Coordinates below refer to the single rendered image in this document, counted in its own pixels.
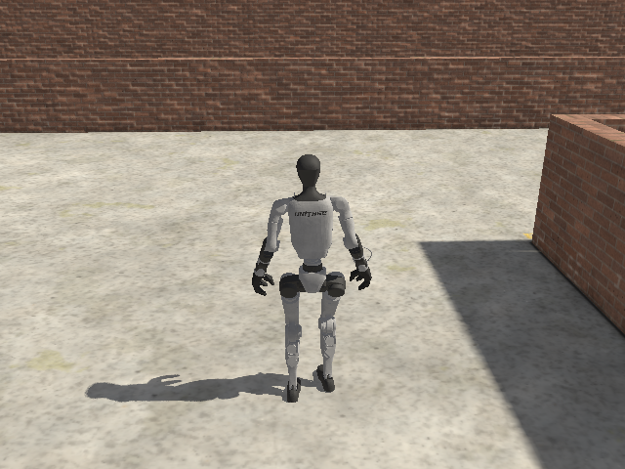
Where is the left robot upper arm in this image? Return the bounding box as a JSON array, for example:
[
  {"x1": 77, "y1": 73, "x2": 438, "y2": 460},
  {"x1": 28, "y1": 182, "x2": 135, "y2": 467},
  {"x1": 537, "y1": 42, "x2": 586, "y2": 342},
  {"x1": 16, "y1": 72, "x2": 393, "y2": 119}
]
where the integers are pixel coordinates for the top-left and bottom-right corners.
[{"x1": 264, "y1": 197, "x2": 290, "y2": 253}]

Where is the right robot shin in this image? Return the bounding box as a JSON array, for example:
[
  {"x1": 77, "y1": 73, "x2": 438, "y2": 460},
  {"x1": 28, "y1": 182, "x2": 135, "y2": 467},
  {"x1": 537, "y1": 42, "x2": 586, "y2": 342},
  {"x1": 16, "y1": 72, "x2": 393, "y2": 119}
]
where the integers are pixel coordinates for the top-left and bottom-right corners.
[{"x1": 320, "y1": 317, "x2": 337, "y2": 379}]

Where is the robot right hand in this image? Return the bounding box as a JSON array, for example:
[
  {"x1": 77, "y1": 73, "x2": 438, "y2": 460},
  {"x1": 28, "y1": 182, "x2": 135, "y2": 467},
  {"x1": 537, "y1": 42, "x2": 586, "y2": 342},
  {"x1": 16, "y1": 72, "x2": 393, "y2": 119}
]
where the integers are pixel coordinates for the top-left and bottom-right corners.
[{"x1": 350, "y1": 267, "x2": 372, "y2": 290}]

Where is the right robot upper arm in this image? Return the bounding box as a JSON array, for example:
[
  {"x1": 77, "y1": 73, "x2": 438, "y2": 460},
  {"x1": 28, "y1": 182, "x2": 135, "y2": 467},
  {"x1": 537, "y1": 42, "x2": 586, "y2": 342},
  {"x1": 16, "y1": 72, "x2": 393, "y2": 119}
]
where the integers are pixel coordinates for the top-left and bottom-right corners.
[{"x1": 330, "y1": 195, "x2": 358, "y2": 249}]

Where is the left robot forearm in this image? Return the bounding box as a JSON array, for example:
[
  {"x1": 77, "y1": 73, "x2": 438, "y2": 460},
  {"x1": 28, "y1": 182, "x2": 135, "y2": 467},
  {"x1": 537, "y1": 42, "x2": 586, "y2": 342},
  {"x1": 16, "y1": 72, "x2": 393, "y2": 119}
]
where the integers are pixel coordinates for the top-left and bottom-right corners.
[{"x1": 254, "y1": 238, "x2": 273, "y2": 277}]

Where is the right robot forearm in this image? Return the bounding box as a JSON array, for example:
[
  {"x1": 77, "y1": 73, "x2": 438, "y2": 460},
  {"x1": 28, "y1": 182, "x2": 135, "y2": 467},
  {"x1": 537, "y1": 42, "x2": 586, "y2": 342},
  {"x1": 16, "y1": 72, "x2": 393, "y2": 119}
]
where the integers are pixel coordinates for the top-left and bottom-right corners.
[{"x1": 349, "y1": 234, "x2": 368, "y2": 272}]

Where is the robot left thigh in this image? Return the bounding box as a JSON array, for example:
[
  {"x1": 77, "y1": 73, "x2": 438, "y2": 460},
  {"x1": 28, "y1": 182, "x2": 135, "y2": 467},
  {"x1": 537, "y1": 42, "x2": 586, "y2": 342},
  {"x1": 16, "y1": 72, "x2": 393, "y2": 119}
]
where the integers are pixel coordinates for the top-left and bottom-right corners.
[{"x1": 279, "y1": 273, "x2": 302, "y2": 342}]

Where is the robot left hand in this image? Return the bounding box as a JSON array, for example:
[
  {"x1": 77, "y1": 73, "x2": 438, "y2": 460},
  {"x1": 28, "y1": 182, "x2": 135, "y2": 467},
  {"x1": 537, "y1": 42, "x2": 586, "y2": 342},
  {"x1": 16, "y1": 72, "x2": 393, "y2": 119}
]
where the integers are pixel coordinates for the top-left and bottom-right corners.
[{"x1": 252, "y1": 273, "x2": 274, "y2": 296}]

